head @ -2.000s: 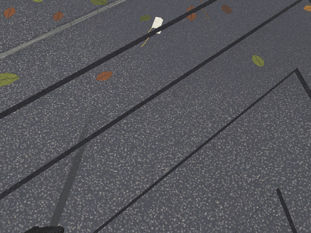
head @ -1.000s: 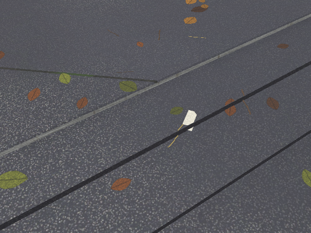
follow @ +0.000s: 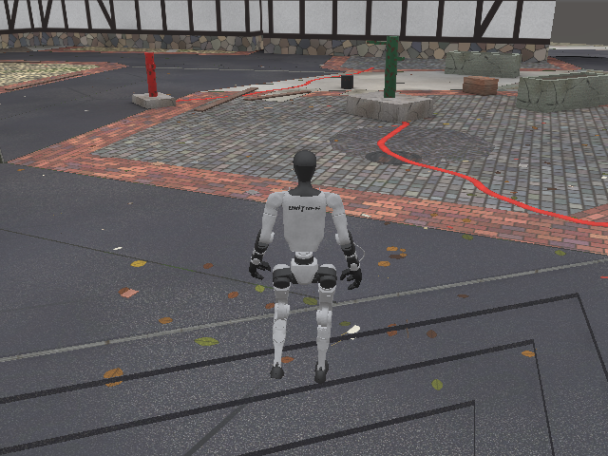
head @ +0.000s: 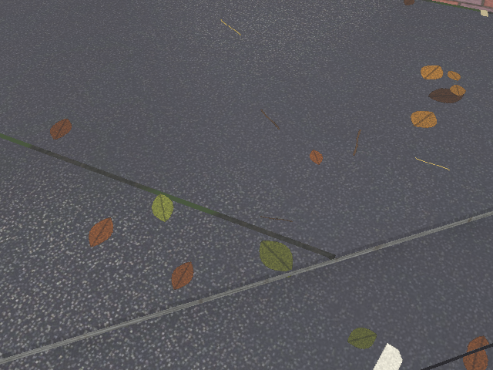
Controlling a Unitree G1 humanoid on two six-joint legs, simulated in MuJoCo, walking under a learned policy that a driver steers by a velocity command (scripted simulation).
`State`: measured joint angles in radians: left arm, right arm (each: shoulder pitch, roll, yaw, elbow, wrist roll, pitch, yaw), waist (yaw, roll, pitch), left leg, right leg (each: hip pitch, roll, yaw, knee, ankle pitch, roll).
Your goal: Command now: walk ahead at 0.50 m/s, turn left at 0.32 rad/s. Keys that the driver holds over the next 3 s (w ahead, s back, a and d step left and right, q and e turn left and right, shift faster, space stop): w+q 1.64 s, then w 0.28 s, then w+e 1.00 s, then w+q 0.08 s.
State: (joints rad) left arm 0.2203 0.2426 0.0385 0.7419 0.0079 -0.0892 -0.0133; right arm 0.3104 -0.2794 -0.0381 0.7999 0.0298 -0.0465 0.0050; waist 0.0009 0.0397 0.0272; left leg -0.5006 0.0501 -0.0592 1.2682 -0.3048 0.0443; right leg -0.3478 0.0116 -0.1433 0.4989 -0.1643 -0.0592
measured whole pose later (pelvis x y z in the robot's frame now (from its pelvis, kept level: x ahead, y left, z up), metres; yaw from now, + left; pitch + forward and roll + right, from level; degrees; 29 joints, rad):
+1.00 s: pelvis +0.53 +0.12 +0.06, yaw +33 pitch +2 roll -2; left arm 0.19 0.25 0.07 0.75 0.00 -0.06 0.01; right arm 0.28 -0.30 -0.06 0.67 0.03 0.01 -0.01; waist 0.02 0.05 -0.01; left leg -0.49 0.02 -0.04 1.16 -0.44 -0.01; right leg -0.31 -0.01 -0.06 0.43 -0.50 -0.05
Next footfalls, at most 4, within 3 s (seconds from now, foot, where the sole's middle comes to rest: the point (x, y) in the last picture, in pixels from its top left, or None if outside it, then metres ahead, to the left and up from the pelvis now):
0.38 left None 0.36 0.19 -0.73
0.80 right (244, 287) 0.69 0.05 -0.70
1.22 left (144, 324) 0.59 0.32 -0.70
1.68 right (127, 219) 0.93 0.41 -0.70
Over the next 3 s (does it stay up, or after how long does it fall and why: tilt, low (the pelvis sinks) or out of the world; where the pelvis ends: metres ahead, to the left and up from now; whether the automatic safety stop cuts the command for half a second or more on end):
stays up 1.19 0.93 0.08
